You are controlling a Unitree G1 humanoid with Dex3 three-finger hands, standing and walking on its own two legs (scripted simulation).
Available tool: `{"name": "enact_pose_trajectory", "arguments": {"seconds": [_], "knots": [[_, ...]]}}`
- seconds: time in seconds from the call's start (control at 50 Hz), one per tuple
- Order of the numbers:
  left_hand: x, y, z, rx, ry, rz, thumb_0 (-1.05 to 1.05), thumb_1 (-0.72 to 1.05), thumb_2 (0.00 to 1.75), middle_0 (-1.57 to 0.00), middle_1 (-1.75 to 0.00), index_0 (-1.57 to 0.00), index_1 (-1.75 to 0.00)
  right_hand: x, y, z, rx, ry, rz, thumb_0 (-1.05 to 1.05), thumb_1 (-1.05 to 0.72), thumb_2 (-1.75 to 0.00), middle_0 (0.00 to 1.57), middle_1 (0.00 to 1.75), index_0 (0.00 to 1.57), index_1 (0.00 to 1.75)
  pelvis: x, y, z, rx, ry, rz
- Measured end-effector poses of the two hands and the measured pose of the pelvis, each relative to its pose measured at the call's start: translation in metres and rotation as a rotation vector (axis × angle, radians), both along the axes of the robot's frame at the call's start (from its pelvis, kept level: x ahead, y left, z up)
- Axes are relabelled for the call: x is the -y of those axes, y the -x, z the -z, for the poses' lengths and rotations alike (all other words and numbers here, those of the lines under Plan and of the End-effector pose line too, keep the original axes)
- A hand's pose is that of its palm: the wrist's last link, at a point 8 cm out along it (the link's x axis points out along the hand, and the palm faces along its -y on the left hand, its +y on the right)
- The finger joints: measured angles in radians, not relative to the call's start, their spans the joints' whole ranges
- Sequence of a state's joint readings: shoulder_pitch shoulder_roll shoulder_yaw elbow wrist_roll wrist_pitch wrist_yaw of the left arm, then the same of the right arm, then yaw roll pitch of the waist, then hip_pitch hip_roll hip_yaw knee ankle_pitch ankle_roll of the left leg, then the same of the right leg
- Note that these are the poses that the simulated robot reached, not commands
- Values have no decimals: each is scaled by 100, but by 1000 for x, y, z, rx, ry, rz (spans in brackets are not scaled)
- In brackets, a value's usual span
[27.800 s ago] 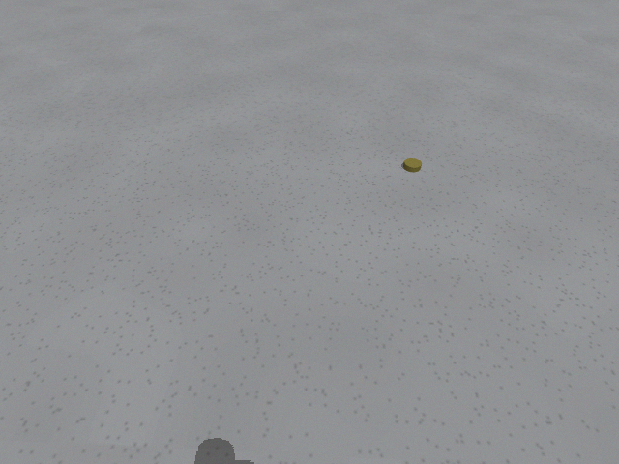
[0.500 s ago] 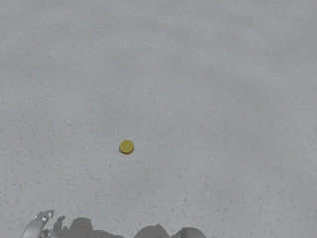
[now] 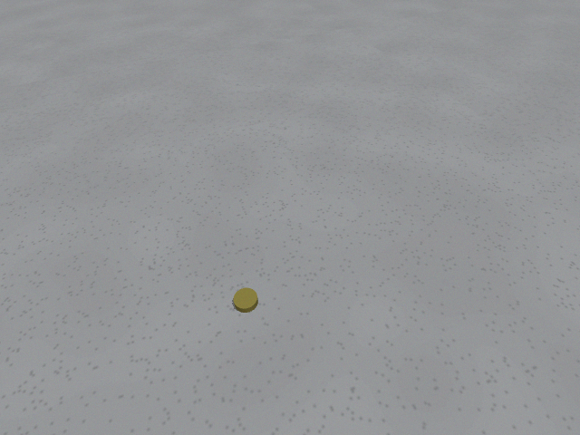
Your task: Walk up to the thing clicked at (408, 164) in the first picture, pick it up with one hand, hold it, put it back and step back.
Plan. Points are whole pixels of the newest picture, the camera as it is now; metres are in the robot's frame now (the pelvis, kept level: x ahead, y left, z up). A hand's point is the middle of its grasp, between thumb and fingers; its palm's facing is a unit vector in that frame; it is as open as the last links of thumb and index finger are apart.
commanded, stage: walk up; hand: left
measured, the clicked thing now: (245, 300) +0.78 +0.25 -0.76
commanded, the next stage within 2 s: stand in 1.00 s
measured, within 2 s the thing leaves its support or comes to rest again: neither
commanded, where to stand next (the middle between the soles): +0.45 +0.07 m, yaw +2 degrees
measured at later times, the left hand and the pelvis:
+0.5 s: hand out of the picture +0.12 +0.28 -0.16, palm faces +0.01 -0.92 -0.38, open 7.4 cm; pelvis +0.04 +0.01 -0.01, yaw +0 degrees
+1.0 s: hand out of the picture +0.16 +0.26 -0.14, palm faces +0.05 -0.94 -0.34, open 7.4 cm; pelvis +0.05 +0.00 +0.00, yaw +2 degrees
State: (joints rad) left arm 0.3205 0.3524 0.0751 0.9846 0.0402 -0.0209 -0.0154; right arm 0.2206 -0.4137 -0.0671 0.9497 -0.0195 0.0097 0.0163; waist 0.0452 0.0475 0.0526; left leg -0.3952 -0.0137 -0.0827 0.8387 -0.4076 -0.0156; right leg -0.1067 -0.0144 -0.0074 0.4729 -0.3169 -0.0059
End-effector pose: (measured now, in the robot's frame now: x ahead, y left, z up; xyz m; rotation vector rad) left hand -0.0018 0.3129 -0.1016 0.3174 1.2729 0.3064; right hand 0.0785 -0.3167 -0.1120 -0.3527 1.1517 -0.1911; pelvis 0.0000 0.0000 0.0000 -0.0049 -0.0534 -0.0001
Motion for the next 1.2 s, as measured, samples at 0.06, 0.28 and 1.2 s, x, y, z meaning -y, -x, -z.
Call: {"name": "enact_pose_trajectory", "arguments": {"seconds": [0.06, 0.28, 1.2], "knots": [[-10, -8, 0, 17, -6, 0, 1, 90, 90, -20, -30, -21, -30, -7, 3, 3, -44, 1, -16, 0, -90, -90, 20, 30, 20, 30, -6, -4, 1, -4, 3, -22], [-34, -72, 18, 63, 30, 47, 1, 91, 90, -20, -30, -21, -30, -44, -14, -7, 6, 7, -2, 0, -90, -90, 21, 30, 20, 30, -28, -23, 4, 4, 0, -26], [15, -113, 7, 52, 67, 50, 1, 90, 90, -20, -30, -21, -30, -25, -65, -2, -25, -39, -18, 0, -90, -90, 20, 30, 20, 30, 1, -47, -9, -8, -5, -31]]}}
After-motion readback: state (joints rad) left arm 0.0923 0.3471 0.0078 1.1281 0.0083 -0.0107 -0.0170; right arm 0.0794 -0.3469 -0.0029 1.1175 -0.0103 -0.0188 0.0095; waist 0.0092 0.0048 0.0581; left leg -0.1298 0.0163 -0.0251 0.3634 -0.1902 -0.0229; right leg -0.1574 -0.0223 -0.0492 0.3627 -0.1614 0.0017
